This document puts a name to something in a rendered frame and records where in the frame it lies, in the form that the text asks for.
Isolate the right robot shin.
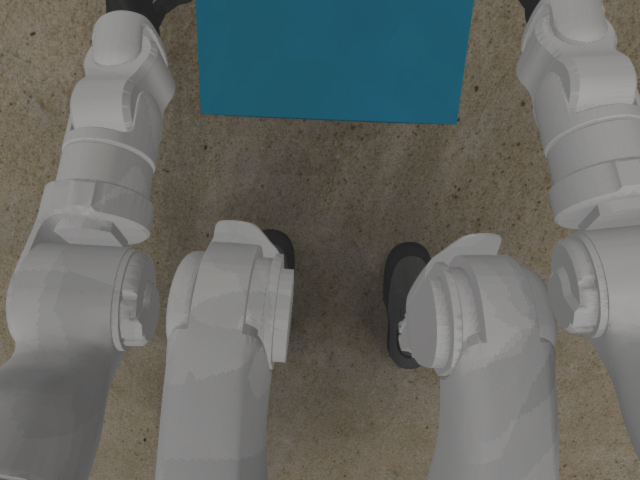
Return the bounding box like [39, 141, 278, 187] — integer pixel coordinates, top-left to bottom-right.
[398, 233, 557, 367]

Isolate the carton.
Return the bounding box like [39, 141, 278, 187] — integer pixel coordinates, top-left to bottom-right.
[196, 0, 474, 125]

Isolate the left robot hand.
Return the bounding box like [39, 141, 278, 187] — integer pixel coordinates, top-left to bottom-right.
[106, 0, 192, 37]

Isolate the right robot hand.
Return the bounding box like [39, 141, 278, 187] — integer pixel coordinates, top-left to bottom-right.
[519, 0, 540, 23]

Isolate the robot left forearm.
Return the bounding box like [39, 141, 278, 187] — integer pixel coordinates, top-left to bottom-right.
[6, 10, 175, 341]

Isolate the robot left upper arm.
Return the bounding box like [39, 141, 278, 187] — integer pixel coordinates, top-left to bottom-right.
[0, 242, 160, 480]

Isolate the robot right upper arm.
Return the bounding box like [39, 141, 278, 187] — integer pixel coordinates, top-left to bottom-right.
[547, 225, 640, 461]

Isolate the robot right forearm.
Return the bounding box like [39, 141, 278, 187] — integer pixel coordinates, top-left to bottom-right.
[516, 0, 640, 231]

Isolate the right robot foot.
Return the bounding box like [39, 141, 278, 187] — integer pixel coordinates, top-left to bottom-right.
[383, 242, 431, 369]

